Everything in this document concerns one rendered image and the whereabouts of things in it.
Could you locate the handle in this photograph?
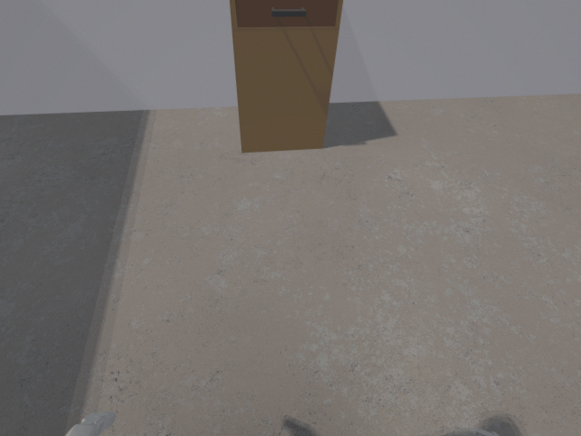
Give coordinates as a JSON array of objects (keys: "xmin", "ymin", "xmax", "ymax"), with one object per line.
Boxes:
[{"xmin": 271, "ymin": 7, "xmax": 307, "ymax": 17}]

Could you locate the left robot hand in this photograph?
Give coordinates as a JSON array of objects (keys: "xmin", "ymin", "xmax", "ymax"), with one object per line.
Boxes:
[{"xmin": 65, "ymin": 411, "xmax": 116, "ymax": 436}]

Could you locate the cabinet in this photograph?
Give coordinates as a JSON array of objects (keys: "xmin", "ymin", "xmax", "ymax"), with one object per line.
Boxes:
[{"xmin": 230, "ymin": 0, "xmax": 343, "ymax": 153}]

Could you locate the drawer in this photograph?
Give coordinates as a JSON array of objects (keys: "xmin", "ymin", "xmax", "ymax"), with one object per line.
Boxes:
[{"xmin": 235, "ymin": 0, "xmax": 338, "ymax": 27}]

